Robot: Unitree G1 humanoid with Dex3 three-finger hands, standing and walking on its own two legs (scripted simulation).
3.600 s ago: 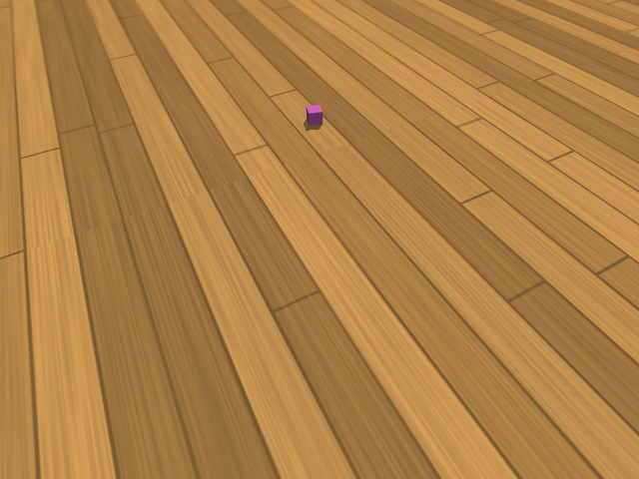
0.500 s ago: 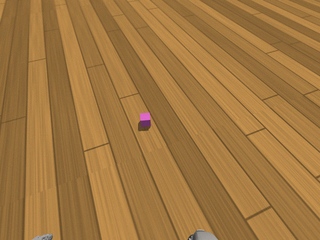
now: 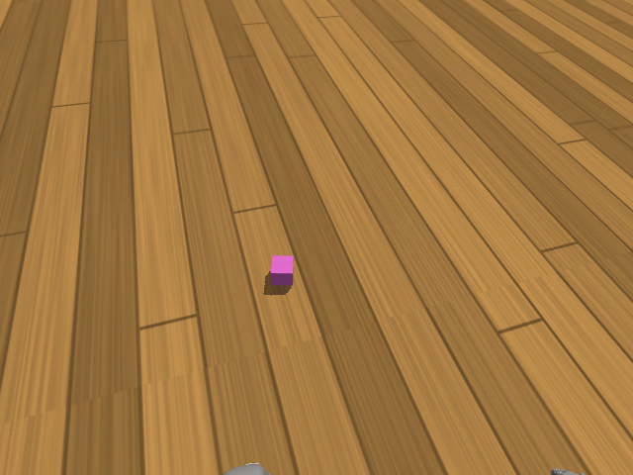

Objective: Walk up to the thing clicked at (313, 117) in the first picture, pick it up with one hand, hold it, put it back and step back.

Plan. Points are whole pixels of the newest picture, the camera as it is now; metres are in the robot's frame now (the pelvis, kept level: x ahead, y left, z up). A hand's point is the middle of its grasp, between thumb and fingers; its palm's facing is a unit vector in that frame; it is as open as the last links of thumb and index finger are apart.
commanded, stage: walk up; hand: left
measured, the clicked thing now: (282, 270) +0.89 +0.11 -0.71
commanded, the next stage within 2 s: none
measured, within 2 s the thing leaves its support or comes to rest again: neither
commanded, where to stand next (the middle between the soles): +0.52 -0.16 m, yaw +3 degrees
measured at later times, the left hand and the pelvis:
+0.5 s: hand (209, 389) +0.25 +0.17 -0.11, palm faces +0.00 -0.92 -0.39, open 7.4 cm; pelvis +0.18 -0.11 +0.01, yaw +0 degrees
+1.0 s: hand (258, 294) +0.43 +0.12 -0.13, palm faces -0.06 -0.94 -0.33, open 7.4 cm; pelvis +0.35 -0.15 +0.01, yaw +0 degrees
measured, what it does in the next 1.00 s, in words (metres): walks ahead: right foot, then left foot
